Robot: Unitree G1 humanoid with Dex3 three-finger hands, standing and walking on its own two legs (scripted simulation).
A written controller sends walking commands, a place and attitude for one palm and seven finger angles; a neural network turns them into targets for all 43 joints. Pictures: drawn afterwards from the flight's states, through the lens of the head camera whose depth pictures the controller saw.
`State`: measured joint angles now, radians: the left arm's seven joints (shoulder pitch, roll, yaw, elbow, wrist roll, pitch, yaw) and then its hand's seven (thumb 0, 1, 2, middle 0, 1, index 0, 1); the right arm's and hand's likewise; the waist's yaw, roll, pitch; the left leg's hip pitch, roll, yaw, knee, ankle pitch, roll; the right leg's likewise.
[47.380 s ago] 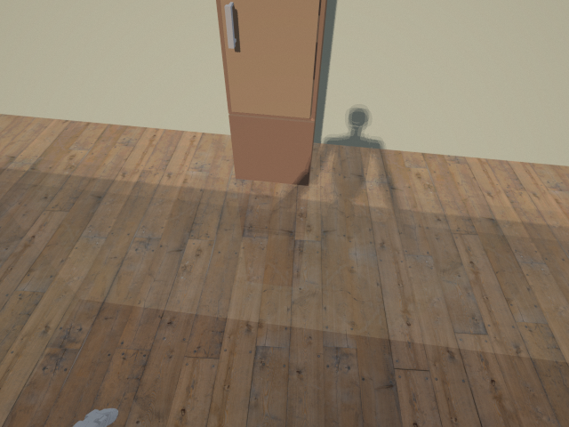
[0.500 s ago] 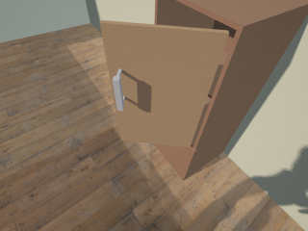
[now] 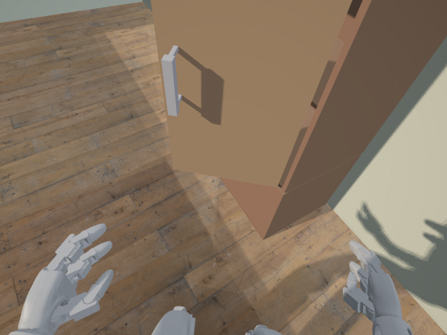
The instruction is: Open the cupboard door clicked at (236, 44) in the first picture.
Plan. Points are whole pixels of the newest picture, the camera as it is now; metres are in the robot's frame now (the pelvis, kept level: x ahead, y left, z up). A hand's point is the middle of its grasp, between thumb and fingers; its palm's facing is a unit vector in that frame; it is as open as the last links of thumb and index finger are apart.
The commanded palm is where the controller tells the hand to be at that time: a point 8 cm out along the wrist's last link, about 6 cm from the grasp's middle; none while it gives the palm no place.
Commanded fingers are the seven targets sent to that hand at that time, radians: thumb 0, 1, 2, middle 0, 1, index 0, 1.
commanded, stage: raise the hand with hooked fingers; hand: left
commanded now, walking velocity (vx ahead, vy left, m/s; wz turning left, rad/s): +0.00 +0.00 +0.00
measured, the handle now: (174, 82) +0.61 +0.17 +0.10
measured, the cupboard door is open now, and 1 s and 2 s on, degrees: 50 50 50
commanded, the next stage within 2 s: move the hooked fingers beside the handle in 1.66 s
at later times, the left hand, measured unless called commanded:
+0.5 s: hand (62, 233) +0.24 +0.27 +0.07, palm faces +0.01 -1.00 -0.07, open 11.7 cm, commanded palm +0.22 +0.31 +0.08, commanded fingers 0.00 -0.22 0.42 -0.28 -1.02 -0.28 -1.02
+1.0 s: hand (32, 199) +0.28 +0.32 +0.10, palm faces -0.05 -1.00 -0.05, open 13.9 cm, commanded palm +0.26 +0.37 +0.12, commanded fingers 0.00 -0.50 0.30 -0.30 -1.20 -0.30 -1.20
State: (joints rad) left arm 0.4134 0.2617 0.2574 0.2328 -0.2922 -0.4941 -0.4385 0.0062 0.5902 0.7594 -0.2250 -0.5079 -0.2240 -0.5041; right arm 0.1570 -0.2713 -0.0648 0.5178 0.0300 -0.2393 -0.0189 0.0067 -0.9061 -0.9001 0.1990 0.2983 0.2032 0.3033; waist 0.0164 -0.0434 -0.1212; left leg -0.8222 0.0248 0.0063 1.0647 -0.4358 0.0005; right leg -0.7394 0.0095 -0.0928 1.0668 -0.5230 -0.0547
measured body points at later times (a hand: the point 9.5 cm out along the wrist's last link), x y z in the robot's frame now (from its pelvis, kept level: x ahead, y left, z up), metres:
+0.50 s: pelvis +0.01 +0.02 +0.01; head +0.06 +0.03 +0.46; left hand +0.24 +0.33 +0.08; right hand +0.13 -0.24 -0.07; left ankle +0.05 +0.12 -0.66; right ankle +0.01 -0.09 -0.66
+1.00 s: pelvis +0.01 +0.06 +0.03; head +0.04 +0.08 +0.48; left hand +0.27 +0.37 +0.11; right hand +0.19 -0.17 -0.02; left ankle +0.05 +0.12 -0.66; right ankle +0.01 -0.09 -0.66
